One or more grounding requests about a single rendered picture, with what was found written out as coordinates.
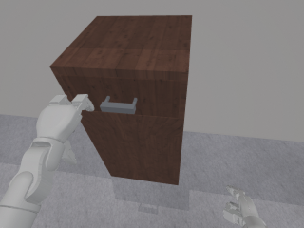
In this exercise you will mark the robot right hand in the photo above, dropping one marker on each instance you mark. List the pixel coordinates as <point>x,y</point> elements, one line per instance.
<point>244,207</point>

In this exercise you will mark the robot left hand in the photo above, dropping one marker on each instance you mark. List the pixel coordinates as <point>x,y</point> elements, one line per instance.
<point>59,120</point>

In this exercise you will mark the drawer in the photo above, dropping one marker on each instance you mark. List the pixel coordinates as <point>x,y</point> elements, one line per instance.
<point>155,97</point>

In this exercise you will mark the robot right forearm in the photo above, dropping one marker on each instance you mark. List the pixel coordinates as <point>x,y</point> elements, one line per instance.
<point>253,222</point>

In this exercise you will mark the cabinet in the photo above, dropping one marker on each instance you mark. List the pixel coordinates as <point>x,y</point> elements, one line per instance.
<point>133,146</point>

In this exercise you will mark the handle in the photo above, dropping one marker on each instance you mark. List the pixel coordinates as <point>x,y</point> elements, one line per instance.
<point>124,108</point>

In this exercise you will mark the robot left forearm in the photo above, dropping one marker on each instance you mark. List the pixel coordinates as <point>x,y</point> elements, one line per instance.
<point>32,184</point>

